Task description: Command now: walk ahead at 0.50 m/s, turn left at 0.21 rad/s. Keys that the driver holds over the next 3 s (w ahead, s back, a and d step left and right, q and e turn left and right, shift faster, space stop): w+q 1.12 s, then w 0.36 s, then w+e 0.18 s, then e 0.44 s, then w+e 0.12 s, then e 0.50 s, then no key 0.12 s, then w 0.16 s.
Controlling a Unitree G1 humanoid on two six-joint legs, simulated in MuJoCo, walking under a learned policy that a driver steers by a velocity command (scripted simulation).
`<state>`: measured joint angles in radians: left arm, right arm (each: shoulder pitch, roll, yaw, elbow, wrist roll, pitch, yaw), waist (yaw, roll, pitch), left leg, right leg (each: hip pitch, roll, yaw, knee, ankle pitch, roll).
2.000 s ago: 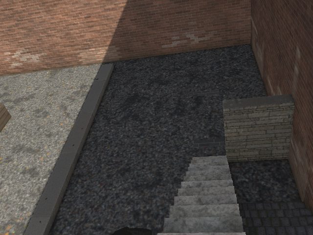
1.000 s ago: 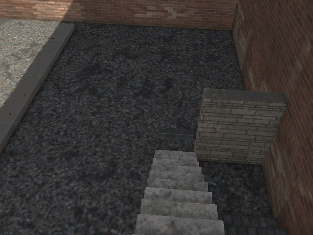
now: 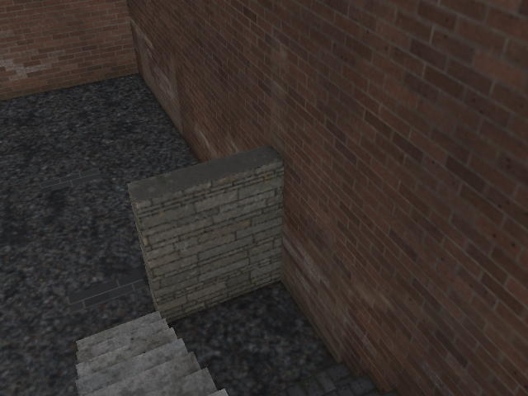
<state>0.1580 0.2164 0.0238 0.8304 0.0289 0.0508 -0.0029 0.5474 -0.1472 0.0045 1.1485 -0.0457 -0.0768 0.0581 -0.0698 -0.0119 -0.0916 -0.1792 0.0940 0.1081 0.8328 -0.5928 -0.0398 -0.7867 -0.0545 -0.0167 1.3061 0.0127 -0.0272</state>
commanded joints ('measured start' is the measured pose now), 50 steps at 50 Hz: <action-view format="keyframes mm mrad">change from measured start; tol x32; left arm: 1 120 93 25 38 -28 -26 -9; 5 671 151 22 202 -48 -133 -47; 9 285 140 11 125 -17 -189 -28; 43 103 116 26 34 36 -84 -37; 50 545 107 49 151 -19 -97 -53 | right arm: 1 -80 -188 -28 -85 -11 40 -23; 23 -586 -151 -74 -315 59 173 7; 29 63 -345 -134 -67 37 141 -19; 50 -159 -177 -65 -215 -15 57 -130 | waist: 1 96 168 207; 5 225 -242 97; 29 -20 232 87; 50 286 -48 166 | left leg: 1 -296 143 -160 -159 483 147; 3 -423 77 -103 226 700 140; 5 -724 -194 -251 898 20 97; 17 -327 -158 -127 124 1160 68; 23 -494 -73 -102 -337 1065 87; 28 313 -124 -37 -401 941 210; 30 547 178 -416 -100 1565 321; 47 -764 -161 -385 30 96 272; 50 -493 -276 -316 720 115 272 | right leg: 1 324 29 -119 -189 -134 3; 3 757 76 -149 -404 -244 -16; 5 810 -284 490 -651 518 -20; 18 188 -189 30 -605 -736 -53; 27 373 -148 -173 61 -111 -44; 29 -185 31 -191 694 -850 18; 38 127 5 10 125 -157 51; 42 -207 13 82 -52 9 35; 50 824 -6 -51 -976 200 59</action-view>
